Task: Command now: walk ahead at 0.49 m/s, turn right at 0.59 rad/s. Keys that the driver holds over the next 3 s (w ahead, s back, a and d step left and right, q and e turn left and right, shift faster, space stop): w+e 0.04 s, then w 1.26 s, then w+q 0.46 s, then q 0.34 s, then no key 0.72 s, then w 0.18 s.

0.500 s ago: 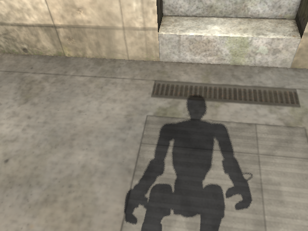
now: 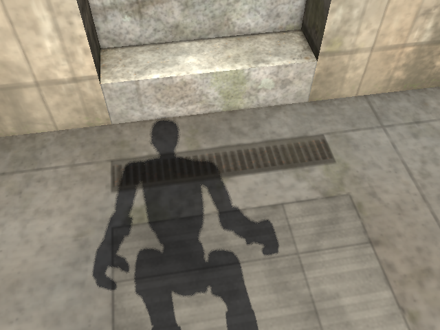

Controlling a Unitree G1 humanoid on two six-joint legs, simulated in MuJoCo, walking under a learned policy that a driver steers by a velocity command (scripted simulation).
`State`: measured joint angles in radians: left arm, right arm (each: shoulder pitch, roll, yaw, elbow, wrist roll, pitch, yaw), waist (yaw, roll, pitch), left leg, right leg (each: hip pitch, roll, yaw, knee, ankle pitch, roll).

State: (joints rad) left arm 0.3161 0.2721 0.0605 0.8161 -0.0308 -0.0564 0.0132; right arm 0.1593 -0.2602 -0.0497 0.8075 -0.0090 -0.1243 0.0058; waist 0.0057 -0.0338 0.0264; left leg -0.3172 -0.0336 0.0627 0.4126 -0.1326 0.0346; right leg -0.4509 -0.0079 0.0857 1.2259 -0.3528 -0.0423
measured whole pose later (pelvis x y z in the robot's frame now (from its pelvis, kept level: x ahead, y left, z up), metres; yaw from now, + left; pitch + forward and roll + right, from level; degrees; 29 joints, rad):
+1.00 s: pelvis +0.55 -0.06 -0.01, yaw -7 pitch +2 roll -1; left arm 0.35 0.27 0.05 0.88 -0.03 -0.08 0.00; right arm 0.12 -0.26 -0.04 0.82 0.01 -0.10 0.04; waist 0.02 -0.01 0.03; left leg -0.44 -0.01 0.06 0.56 -0.16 0.06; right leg -0.28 0.00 0.05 1.11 -0.46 -0.04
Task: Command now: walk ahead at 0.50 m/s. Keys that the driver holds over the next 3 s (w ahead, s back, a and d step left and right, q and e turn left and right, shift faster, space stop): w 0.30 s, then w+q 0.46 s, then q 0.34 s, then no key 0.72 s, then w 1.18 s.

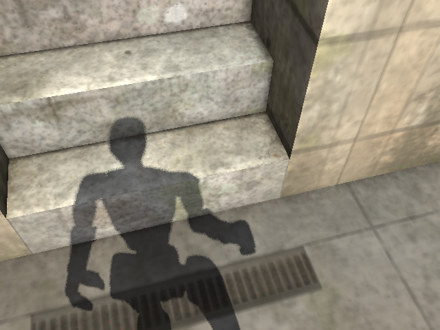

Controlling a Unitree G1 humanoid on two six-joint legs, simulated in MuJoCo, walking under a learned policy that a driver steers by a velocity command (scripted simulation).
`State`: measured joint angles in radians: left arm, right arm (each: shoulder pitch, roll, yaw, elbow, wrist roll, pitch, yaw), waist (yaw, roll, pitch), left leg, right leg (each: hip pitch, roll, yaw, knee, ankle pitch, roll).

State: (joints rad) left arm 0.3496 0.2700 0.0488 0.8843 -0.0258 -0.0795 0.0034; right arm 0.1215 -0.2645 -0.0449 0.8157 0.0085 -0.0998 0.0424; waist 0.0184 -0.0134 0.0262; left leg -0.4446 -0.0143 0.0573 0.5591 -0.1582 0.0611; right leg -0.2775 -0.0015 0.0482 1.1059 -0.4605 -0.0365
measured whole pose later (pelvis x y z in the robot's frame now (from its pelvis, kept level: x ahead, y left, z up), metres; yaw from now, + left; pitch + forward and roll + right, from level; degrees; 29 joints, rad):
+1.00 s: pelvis +0.44 +0.04 +0.00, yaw +19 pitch +3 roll -1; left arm 0.22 0.32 0.05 0.80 0.04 -0.03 0.06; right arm 0.13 -0.32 -0.08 0.63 -0.02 -0.04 0.04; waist 0.03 0.00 0.02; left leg -0.46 0.00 0.02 0.59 -0.19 0.04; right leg -0.27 -0.16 -0.13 0.84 -0.49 0.09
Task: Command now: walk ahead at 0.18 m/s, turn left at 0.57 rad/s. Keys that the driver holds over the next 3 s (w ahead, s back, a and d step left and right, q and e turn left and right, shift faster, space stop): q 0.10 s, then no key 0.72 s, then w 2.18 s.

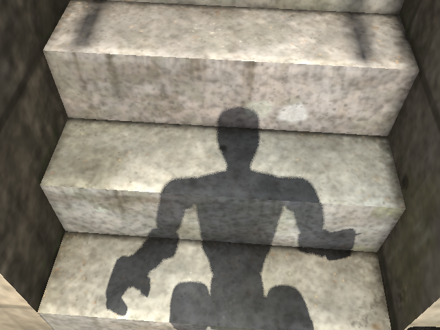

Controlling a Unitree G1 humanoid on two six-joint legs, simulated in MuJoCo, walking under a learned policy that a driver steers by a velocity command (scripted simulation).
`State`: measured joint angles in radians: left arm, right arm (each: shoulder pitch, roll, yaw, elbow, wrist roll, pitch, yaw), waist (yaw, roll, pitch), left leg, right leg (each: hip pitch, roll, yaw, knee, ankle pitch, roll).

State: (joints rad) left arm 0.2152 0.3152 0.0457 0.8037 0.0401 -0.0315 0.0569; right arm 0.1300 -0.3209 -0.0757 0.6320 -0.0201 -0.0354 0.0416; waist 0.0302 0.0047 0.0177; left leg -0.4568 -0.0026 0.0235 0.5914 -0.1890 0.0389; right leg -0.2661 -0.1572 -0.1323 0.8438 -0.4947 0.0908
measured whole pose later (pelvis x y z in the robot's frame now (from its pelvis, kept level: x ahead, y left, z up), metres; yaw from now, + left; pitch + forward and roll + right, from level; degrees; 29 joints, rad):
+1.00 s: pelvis +0.10 -0.02 +0.02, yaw +10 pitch -1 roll +0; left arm 0.17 0.24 -0.03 0.89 0.05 -0.05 -0.01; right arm 0.24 -0.23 0.01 0.86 -0.04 0.01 -0.05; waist 0.00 -0.01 0.00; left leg -0.19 -0.05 -0.14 0.48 -0.26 0.00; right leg -0.16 0.02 -0.01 0.45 -0.28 -0.01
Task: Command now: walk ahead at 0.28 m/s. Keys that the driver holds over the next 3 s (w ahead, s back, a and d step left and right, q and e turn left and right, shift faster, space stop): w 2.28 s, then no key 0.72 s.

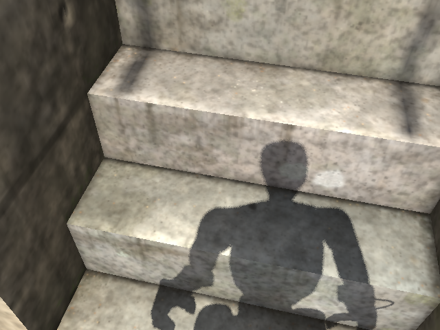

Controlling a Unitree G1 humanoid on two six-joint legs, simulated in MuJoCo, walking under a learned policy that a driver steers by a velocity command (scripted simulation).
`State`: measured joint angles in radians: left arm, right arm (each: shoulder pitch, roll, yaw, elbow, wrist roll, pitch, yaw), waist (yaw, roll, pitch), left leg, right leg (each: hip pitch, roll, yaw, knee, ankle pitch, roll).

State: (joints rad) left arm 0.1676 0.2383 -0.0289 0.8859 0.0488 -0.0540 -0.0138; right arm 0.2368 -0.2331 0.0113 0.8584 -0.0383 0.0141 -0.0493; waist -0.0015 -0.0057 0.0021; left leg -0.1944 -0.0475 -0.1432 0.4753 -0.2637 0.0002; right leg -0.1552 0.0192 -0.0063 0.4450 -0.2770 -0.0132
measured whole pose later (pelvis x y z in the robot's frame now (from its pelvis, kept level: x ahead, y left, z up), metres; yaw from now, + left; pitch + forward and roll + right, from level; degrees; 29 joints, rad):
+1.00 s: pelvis +0.01 +0.00 +0.01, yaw +0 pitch +0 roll +0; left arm 0.14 0.27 -0.04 0.92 0.04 -0.07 -0.02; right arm 0.18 -0.26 0.06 0.97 -0.03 -0.03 -0.04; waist -0.01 -0.01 -0.02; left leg -0.14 -0.05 -0.14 0.36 -0.22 0.01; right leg -0.10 0.00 0.00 0.35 -0.24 -0.01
